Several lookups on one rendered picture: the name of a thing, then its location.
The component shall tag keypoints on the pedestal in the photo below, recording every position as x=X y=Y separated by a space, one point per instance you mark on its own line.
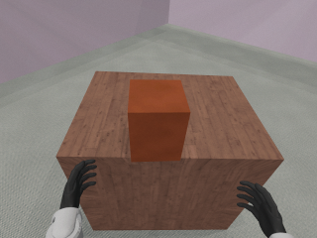
x=225 y=143

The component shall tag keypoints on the robot left forearm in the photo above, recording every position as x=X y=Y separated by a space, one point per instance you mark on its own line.
x=66 y=223

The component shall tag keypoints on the robot right hand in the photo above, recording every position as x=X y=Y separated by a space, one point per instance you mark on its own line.
x=263 y=207

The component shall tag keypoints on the carton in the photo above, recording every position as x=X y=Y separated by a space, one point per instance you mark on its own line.
x=158 y=116

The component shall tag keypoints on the robot left hand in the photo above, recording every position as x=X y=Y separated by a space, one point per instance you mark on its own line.
x=75 y=184

